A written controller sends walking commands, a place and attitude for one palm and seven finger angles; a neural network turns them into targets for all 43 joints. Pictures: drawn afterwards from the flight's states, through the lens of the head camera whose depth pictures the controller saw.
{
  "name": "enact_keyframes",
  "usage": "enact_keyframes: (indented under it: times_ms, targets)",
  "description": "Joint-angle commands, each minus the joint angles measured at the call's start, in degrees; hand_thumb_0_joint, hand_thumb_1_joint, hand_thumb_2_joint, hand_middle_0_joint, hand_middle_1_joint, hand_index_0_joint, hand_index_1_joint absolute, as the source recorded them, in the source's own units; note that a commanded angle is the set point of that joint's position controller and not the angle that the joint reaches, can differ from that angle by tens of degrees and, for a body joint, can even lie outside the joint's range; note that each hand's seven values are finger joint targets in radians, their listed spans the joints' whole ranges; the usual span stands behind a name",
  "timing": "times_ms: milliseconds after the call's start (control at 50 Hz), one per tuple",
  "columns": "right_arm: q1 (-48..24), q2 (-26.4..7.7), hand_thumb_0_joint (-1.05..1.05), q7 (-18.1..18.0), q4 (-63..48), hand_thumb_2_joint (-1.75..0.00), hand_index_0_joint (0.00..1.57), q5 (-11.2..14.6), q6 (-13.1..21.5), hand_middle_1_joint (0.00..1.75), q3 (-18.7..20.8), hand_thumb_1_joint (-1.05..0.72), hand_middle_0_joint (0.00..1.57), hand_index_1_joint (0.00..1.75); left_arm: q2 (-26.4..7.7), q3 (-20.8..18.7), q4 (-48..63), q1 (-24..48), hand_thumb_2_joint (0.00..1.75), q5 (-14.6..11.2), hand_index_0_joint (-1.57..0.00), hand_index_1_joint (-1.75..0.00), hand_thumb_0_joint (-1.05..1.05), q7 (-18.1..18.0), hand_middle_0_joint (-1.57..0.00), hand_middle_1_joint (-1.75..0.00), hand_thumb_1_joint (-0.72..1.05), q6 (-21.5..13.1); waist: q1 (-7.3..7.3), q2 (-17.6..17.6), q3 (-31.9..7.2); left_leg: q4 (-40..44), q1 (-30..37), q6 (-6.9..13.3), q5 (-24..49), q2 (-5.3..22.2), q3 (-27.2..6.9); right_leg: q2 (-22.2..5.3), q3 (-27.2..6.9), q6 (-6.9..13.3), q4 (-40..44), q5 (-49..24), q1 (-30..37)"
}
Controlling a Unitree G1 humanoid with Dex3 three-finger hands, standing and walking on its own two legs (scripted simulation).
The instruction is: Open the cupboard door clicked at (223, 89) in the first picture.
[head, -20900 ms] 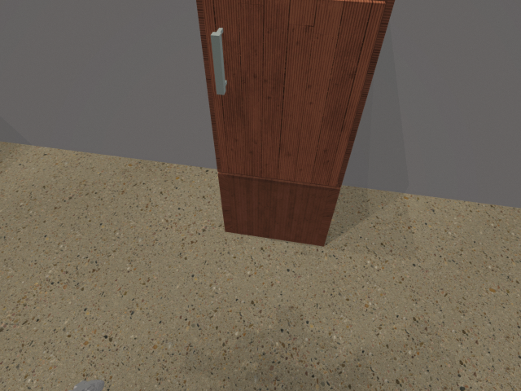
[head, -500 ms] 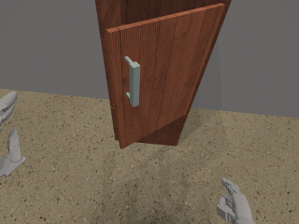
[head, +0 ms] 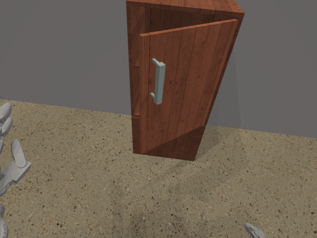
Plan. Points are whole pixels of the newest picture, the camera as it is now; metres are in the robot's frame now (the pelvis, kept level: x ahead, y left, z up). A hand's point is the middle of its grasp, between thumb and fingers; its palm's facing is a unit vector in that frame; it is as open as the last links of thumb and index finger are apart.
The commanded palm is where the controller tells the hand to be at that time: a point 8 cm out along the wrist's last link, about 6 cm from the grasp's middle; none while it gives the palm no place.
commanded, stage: stop stepping back and stand still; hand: left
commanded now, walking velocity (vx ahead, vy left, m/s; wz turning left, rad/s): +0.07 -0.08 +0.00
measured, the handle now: (156, 81) +0.60 +0.04 +0.10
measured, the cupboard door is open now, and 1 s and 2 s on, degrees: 38 38 38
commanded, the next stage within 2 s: let the arm hang, fingers relaxed in 0.26 s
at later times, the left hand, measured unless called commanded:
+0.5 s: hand (52, 217) +0.18 +0.27 -0.04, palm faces +0.20 -0.90 -0.38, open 7.4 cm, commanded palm none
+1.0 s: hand out of the picture -0.08 +0.21 -0.16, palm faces +0.09 -0.97 -0.25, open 7.3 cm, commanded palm none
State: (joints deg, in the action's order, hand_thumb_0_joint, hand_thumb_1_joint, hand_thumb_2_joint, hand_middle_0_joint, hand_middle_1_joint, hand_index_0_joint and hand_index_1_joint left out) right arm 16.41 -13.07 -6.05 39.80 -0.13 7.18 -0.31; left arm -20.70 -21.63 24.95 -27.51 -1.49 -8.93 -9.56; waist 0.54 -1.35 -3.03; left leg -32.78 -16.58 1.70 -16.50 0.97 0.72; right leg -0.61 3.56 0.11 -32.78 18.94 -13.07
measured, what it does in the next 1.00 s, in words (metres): stands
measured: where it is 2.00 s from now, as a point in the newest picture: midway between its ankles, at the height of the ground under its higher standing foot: outside the picture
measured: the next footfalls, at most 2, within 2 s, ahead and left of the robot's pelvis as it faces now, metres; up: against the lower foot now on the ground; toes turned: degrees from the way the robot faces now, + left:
none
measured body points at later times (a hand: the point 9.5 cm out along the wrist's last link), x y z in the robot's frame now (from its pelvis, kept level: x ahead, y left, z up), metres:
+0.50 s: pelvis -0.02 +0.02 -0.01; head -0.02 +0.00 +0.44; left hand +0.17 +0.31 -0.01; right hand +0.12 -0.24 -0.12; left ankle +0.01 +0.12 -0.73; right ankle -0.02 -0.11 -0.71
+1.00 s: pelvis -0.02 +0.02 +0.01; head +0.01 +0.01 +0.46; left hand -0.08 +0.26 -0.14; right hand -0.01 -0.21 -0.15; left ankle +0.01 +0.12 -0.73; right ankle -0.01 -0.11 -0.73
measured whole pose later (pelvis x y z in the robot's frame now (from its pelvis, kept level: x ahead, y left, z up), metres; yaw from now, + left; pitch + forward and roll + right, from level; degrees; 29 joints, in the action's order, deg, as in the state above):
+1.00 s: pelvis -0.02 +0.02 +0.01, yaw +4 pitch -1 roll +0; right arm 15.3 -9.6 -1.5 65.2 -0.6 -1.2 0.2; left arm -11.2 -0.4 -66.6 -18.2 0.3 -1.3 0.8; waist 0.3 1.5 4.0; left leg -24.1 -13.8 1.8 -9.3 -2.9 -2.5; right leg 0.3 -1.3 -0.1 -24.5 13.8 -9.8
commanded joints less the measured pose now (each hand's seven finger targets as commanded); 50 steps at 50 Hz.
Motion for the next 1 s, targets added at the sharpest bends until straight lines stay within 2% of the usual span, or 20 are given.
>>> enact_keyframes:
  times_ms: [0, 40, 80, 120, 140, 180, 200, 260, 300, 320, 340, 380, 420, 460, 500, 540, 580, 660, 740, 980]
  targets:
    - [-8.71, -5.32, 0.0, 0.23, -10.94, -0.9, 0.2, -0.87, 4.84, 0.3, 1.64, -0.9, 0.2, 0.3, -14.35, -9.0, 17.5, 3.48, 0.9, 0.25, -0.2, -0.3, 0.0, -0.78, -0.2, -0.3, 0.9, -5.58, 0.44, 16.06, 2.23, 21.8, 2.66, 7.4, -5.64, 14.62, -23.5, 1.48, -1.2, -0.49, -12.34, 8.94, -8.02]
    - [-8.41, -5.38, 0.0, 1.01, -10.52, -0.9, 0.2, -0.85, 5.54, 0.3, 1.81, -0.9, 0.2, 0.3, -13.65, -8.86, 16.6, 1.82, 0.9, 0.43, -0.2, -0.3, 0.0, -0.81, -0.2, -0.3, 0.9, -5.49, 0.08, 11.76, 3.87, 19.66, 0.63, 8.56, -0.66, 15.12, -20.33, 0.03, -2.72, -0.34, -11.07, 8.61, -6.93]
    - [-8.62, -6.02, 0.0, 1.48, -10.76, -0.9, 0.2, -0.22, 5.68, 0.3, 1.94, -0.9, 0.2, 0.3, -13.45, -9.17, 15.61, -2.29, 0.9, 0.08, -0.2, -0.3, 0.0, -0.79, -0.2, -0.3, 0.9, -4.9, -0.61, 11.31, 0.67, 15.79, 1.11, 5.78, 3.53, 11.6, -11.85, 1.04, 0.09, -0.45, -1.11, 4.81, -0.34]
    - [-9.12, -6.21, 0.0, 1.62, -11.73, -0.9, 0.2, -0.35, 4.63, 0.3, 1.99, -0.9, 0.2, 0.3, -12.84, -8.88, 14.22, -3.56, 0.9, 0.18, -0.2, -0.3, 0.0, -0.38, -0.2, -0.3, 0.9, -4.7, -0.52, 10.86, 1.27, 12.78, -7.01, 2.77, -4.88, 7.82, -6.52, 0.68, -0.53, 0.69, 7.29, 0.47, 8.03]
    - [-9.06, -6.0, 0.0, 1.66, -12.0, -0.9, 0.2, -0.39, 4.02, 0.3, 2.31, -0.9, 0.2, 0.3, -13.3, -9.38, 13.04, -3.16, 0.9, 0.13, -0.2, -0.3, 0.0, -0.21, -0.2, -0.3, 0.9, -4.77, -0.21, 5.43, 2.26, 7.93, -9.87, 1.22, -8.45, 4.62, -4.01, -1.8, -6.34, 2.67, 11.48, 2.12, 8.18]
    - [-8.61, -5.58, 0.0, 1.79, -11.68, -0.9, 0.2, -0.27, 3.21, 0.3, 3.05, -0.9, 0.2, 0.3, -14.32, -10.09, 11.02, -1.94, 0.9, -0.44, -0.2, -0.3, 0.0, 0.09, -0.2, -0.3, 0.9, -4.28, -0.67, -8.79, 3.27, -13.78, -11.38, -1.2, -8.17, -1.16, 0.36, -15.41, -27.78, 9.78, 22.8, 19.48, -1.02]
    - [-8.18, -5.52, 0.0, 1.79, -10.97, -0.9, 0.2, -0.07, 3.06, 0.3, 3.31, -0.9, 0.2, 0.3, -13.16, -9.33, 11.06, -0.68, 0.9, -0.72, -0.2, -0.3, 0.0, 0.11, -0.2, -0.3, 0.9, -4.58, -0.59, -8.58, 4.0, -21.98, -12.01, -1.16, -8.16, -0.32, -0.74, -17.54, -28.79, 11.59, 23.39, 16.12, -2.47]
    - [-8.45, -4.42, 0.0, 1.47, -10.93, -0.9, 0.2, -0.18, 3.36, 0.3, 1.94, -0.9, 0.2, 0.3, -12.91, -9.51, 10.39, 1.1, 0.9, -0.35, -0.2, -0.3, 0.0, -0.11, -0.2, -0.3, 0.9, -5.36, 0.1, -6.11, 2.48, -11.07, -5.34, -0.71, -5.21, 2.25, -0.86, -14.21, -15.46, 9.36, 16.89, -2.13, -2.59]
    - [-8.59, -4.45, 0.0, 0.67, -10.61, -0.9, 0.2, -0.43, 3.84, 0.3, 1.6, -0.9, 0.2, 0.3, -12.36, -8.54, 12.07, 1.65, 0.9, -0.22, -0.2, -0.3, 0.0, -0.43, -0.2, -0.3, 0.9, -5.6, 0.48, -0.38, 1.23, 4.75, 4.11, -0.39, 1.01, 0.66, 1.31, -9.76, -10.44, 5.4, 13.04, -0.86, -3.96]
    - [-8.67, -5.32, 0.0, 0.43, -10.79, -0.9, 0.2, -0.55, 4.16, 0.3, 1.98, -0.9, 0.2, 0.3, -11.7, -7.8, 12.67, 1.23, 0.9, -0.29, -0.2, -0.3, 0.0, -0.44, -0.2, -0.3, 0.9, -5.88, 0.05, 4.36, 1.82, 10.09, 6.08, 0.22, 1.89, 2.23, -1.79, -7.02, -8.95, 3.33, 10.4, -0.28, -4.11]
    - [-4.65, -15.02, 0.0, 6.57, 3.03, -0.9, 0.2, -1.27, 3.33, 0.3, 5.38, -0.9, 0.2, 0.3, 1.5, 14.88, -31.16, 2.68, 0.9, 4.93, -0.2, -0.3, 0.0, 7.94, -0.2, -0.3, 0.9, 5.1, 3.55, 12.68, 4.79, 2.27, 0.88, 3.76, 18.02, 8.74, -13.15, -5.54, -1.5, 0.87, -7.39, -7.6, -15.1]
    - [-3.53, -9.38, 0.0, 5.7, -0.3, -0.9, 0.2, -1.81, -2.44, 0.3, 4.11, -0.9, 0.2, 0.3, 5.35, 15.2, -33.12, 3.43, 0.9, 3.67, -0.2, -0.3, 0.0, 8.37, -0.2, -0.3, 0.9, 10.63, 1.29, 8.95, 0.3, 9.31, -5.73, 9.96, 23.23, 14.36, -22.61, 0.13, -4.06, -0.89, -19.96, 13.06, -11.42]
    - [-3.02, -9.46, 0.0, 5.09, -0.72, -0.9, 0.2, -3.06, -3.03, 0.3, 3.23, -0.9, 0.2, 0.3, 4.57, 15.73, -38.3, 7.16, 0.9, 3.43, -0.2, -0.3, 0.0, 8.43, -0.2, -0.3, 0.9, 9.96, 0.82, 0.03, -3.17, 7.57, 1.19, 11.66, 35.16, 14.52, -24.66, 0.12, -6.25, -1.03, -21.02, 13.69, -12.87]
    - [-5.01, -9.55, 0.0, 4.91, 0.7, -0.9, 0.2, -2.83, -4.02, 0.3, 2.89, -0.9, 0.2, 0.3, 3.36, 16.41, -46.82, 8.44, 0.9, 3.1, -0.2, -0.3, 0.0, 7.97, -0.2, -0.3, 0.9, 9.58, -1.47, -2.17, -4.75, 4.6, 2.54, 8.99, 42.04, 11.6, -17.57, -0.14, -5.8, -1.06, -9.67, 6.47, -4.85]
    - [-7.68, -7.64, 0.0, 5.1, 2.68, -0.9, 0.2, -1.48, -4.83, 0.3, 2.39, -0.9, 0.2, 0.3, -0.21, 16.76, -56.03, 8.18, 0.9, 3.14, -0.2, -0.3, 0.0, 7.76, -0.2, -0.3, 0.9, 9.26, -2.58, -0.68, -2.24, 3.22, -3.96, 2.52, 23.21, 3.82, -9.85, -2.89, -11.17, 0.56, 4.18, -12.35, 4.68]
    - [-5.53, -4.54, 0.0, 5.9, 5.86, -0.9, 0.2, -0.9, -6.35, 0.3, 1.73, -0.9, 0.2, 0.3, -2.45, 18.37, -63.17, 12.7, 0.9, 2.84, -0.2, -0.3, 0.0, 8.13, -0.2, -0.3, 0.9, 9.33, 0.98, 1.7, 4.21, 3.52, -0.78, -0.8, 1.22, -1.37, -4.74, -10.06, -17.85, 4.5, 12.79, -3.1, -5.34]
    - [-4.08, -3.97, 0.0, 5.57, 9.41, -0.9, 0.2, -1.06, -7.38, 0.3, 1.69, -0.9, 0.2, 0.3, -1.48, 19.34, -69.09, 15.09, 0.9, 2.49, -0.2, -0.3, 0.0, 8.03, -0.2, -0.3, 0.9, 8.83, 1.58, -6.81, 3.81, 1.84, 4.06, -0.82, 4.42, -1.62, -3.97, -7.74, -16.35, 4.92, 15.89, -1.88, -6.83]
    - [-2.84, -2.71, 0.0, 4.78, 15.26, -0.9, 0.2, -1.34, -6.91, 0.3, 1.47, -0.9, 0.2, 0.3, 2.85, 19.28, -77.97, 11.86, 0.9, 1.85, -0.2, -0.3, 0.0, 7.56, -0.2, -0.3, 0.9, 8.73, 0.49, 12.59, 1.61, 9.47, 5.46, 0.12, 9.31, 2.22, -8.09, -3.69, -11.17, 3.33, 11.77, -6.58, -0.76]
    - [-1.37, -3.28, 0.0, 4.36, 18.43, -0.9, 0.2, -0.93, -7.12, 0.3, 1.75, -0.9, 0.2, 0.3, 3.86, 19.81, -83.68, 9.9, 0.9, 1.89, -0.2, -0.3, 0.0, 7.52, -0.2, -0.3, 0.9, 9.08, -0.17, 3.96, 3.06, 12.6, 4.28, 0.74, 6.51, 3.38, -9.62, -3.1, -8.59, 2.84, 12.45, -6.4, 1.72]
    - [0.6, -3.33, 0.0, 4.23, 23.11, -0.9, 0.2, -0.7, -7.46, 0.3, 1.84, -0.9, 0.2, 0.3, 3.56, 20.18, -89.48, 7.78, 0.9, 1.94, -0.2, -0.3, 0.0, 7.12, -0.2, -0.3, 0.9, 9.1, -0.31, 0.55, 7.01, 14.64, 4.45, 0.93, 3.16, 2.95, -9.26, -3.63, -8.38, 2.92, 14.04, -2.13, -0.12]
